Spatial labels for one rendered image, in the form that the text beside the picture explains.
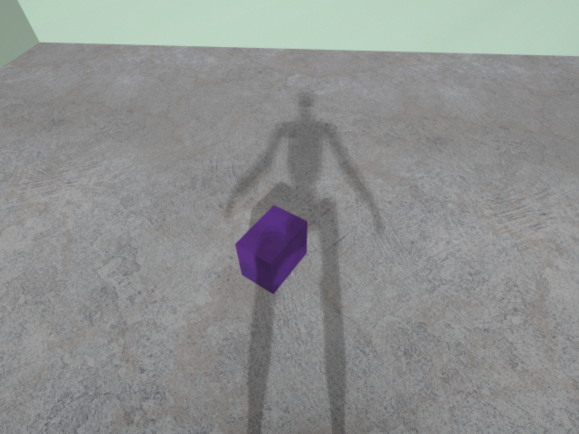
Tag carton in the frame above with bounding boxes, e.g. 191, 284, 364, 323
235, 205, 308, 294

